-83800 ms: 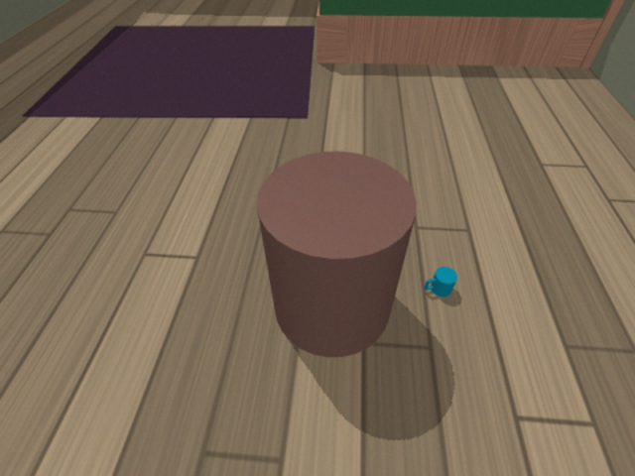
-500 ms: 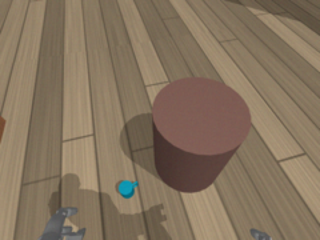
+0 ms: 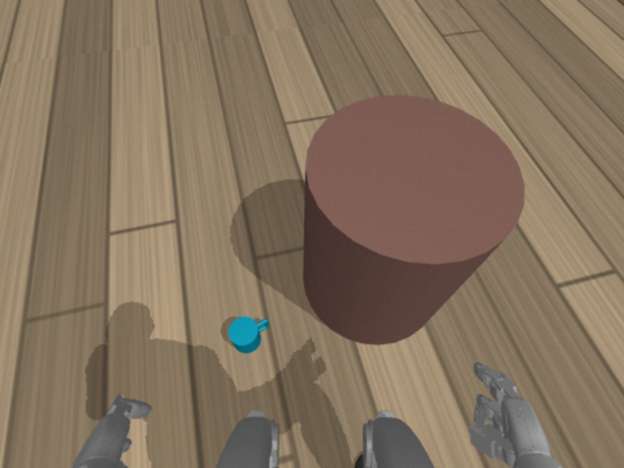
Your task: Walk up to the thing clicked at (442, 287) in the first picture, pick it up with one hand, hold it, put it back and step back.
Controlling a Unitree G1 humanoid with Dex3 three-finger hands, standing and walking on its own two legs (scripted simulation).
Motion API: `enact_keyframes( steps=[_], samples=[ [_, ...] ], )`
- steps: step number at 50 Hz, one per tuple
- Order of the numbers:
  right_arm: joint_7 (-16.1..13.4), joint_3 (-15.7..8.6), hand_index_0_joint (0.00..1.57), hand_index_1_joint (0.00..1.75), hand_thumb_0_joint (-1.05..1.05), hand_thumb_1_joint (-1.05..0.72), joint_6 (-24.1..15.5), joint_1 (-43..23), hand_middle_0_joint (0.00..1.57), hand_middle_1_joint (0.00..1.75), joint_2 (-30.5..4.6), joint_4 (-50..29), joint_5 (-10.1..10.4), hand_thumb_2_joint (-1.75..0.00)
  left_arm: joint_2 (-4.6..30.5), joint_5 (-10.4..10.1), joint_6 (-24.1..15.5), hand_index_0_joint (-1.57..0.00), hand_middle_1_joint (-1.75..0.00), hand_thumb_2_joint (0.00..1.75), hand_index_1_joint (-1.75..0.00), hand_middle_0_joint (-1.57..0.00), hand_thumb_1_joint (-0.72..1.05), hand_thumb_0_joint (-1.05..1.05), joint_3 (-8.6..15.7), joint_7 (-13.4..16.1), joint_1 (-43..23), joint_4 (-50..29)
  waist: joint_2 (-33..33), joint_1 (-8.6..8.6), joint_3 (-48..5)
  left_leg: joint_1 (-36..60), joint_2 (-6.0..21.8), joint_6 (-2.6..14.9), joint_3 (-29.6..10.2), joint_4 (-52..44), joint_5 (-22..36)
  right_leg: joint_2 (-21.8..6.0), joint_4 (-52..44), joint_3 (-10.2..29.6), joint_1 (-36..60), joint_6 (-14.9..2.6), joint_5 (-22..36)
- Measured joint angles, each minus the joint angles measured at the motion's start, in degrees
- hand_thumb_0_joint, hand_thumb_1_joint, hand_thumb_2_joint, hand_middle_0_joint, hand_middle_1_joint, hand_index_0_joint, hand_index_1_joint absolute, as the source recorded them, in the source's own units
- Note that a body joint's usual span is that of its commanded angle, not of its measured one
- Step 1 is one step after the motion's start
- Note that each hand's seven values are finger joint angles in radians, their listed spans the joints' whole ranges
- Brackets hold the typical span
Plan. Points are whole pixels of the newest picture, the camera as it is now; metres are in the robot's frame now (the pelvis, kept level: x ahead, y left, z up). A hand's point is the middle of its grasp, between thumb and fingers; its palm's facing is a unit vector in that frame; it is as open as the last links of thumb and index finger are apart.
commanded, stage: rise first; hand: left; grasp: from above
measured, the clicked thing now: (250, 332) +0.47 +0.18 -0.63
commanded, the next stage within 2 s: none
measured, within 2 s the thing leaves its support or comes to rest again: neither
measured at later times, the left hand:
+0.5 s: hand (193, 377) +0.29 +0.25 -0.34, palm faces -0.48 -0.32 -0.82, open 13.7 cm
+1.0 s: hand (207, 353) +0.36 +0.25 -0.44, palm faces -0.46 -0.04 -0.88, open 14.0 cm
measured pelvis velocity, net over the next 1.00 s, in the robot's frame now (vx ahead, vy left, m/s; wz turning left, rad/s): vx -0.08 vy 0.00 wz -0.07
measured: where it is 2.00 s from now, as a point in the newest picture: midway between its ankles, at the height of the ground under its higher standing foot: outside the picture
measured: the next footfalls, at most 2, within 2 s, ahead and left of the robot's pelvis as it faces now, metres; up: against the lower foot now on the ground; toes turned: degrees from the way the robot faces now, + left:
none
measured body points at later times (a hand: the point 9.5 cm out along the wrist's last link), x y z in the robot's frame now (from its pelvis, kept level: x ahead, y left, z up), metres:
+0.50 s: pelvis -0.06 -0.01 -0.20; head +0.13 -0.01 +0.21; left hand +0.31 +0.26 -0.30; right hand +0.07 -0.29 -0.33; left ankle +0.01 +0.12 -0.64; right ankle +0.02 -0.14 -0.64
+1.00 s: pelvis -0.08 +0.00 -0.29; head +0.14 +0.04 +0.10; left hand +0.38 +0.25 -0.39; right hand -0.02 -0.29 -0.40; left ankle +0.01 +0.12 -0.64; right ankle +0.02 -0.14 -0.64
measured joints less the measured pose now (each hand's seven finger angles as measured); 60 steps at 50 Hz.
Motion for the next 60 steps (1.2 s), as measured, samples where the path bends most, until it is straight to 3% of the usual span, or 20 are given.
enact_keyframes(
  steps=[8,17,25,33,42,49,60],
  samples=[
    [0.9,0.0,0.20,0.30,0.01,-0.87,-2.6,-3.5,0.21,0.30,-1.2,0.5,0.1,-0.89,3.2,9.7,-4.8,-0.08,-1.09,0.96,-1.08,-0.07,-0.50,-0.01,-1.1,2.6,-10.8,5.1,-0.2,-0.51,-2.8,-19.1,-0.3,-0.23,-0.6,16.4,-4.4,-0.5,17.0,0.4,-19.2,-0.16,-4.8],
    [1.8,-1.3,0.20,0.30,0.01,-0.86,-1.3,-5.1,0.21,0.30,-2.1,4.9,0.2,-0.89,5.7,20.1,-8.6,-0.08,-1.08,0.97,-1.08,-0.08,-0.49,-0.01,-2.1,6.1,-25.8,12.2,0.9,-0.77,-3.2,-37.5,-0.2,-0.56,-1.4,31.3,-6.5,-0.5,31.9,0.6,-37.7,-0.93,-7.0],
    [2.8,-2.0,0.20,0.30,0.01,-0.87,0.8,-3.7,0.21,0.30,-1.8,8.4,-1.0,-0.89,9.1,27.7,-12.4,-0.11,-1.07,0.96,-1.06,-0.10,-0.45,-0.01,-2.1,8.1,-38.9,22.8,1.5,-1.74,-1.8,-49.4,0.0,-0.79,-2.3,41.3,-6.7,-0.1,41.6,0.4,-49.6,-1.35,-6.8],
    [3.7,-1.7,0.20,0.30,0.01,-0.88,2.8,-1.9,0.21,0.30,-1.3,10.3,-2.5,-0.90,12.7,35.1,-15.7,-0.11,-1.08,0.97,-1.06,-0.10,-0.46,0.00,-1.7,10.4,-46.7,29.8,1.3,-4.05,-0.3,-56.9,0.0,-0.67,-3.4,48.6,-6.6,0.1,47.9,-0.1,-56.6,-1.28,-6.2],
    [4.8,-0.7,0.20,0.30,0.01,-0.89,4.1,-1.4,0.21,0.30,-1.3,11.2,-4.1,-0.90,16.1,41.7,-17.8,-0.09,-1.05,0.99,-1.05,-0.09,-0.49,0.00,-1.7,13.7,-52.3,36.8,0.7,-6.92,0.8,-62.1,-0.3,-0.12,-4.1,54.0,-6.6,0.0,52.4,-0.4,-61.0,-0.77,-6.0],
    [5.6,0.1,0.20,0.30,0.00,-0.90,4.6,-1.7,0.21,0.30,-1.2,11.5,-5.3,-0.90,18.0,46.2,-19.0,-0.09,-1.02,1.01,-1.02,-0.09,-0.51,0.00,-1.9,15.7,-56.1,40.5,0.3,-8.18,1.4,-65.6,-0.5,0.27,-4.4,57.5,-6.9,-0.1,55.5,-0.4,-64.0,-0.38,-6.3],
    [6.8,1.0,0.20,0.30,0.00,-0.91,5.0,-2.4,0.21,0.30,-0.7,11.4,-6.6,-0.90,19.4,50.4,-19.7,-0.09,-1.01,1.00,-1.00,-0.09,-0.51,0.00,-1.6,18.0,-60.3,44.3,0.3,-9.23,2.7,-69.1,-0.7,0.55,-4.5,61.1,-7.6,0.0,58.8,-0.2,-67.3,0.05,-6.8]
  ],
)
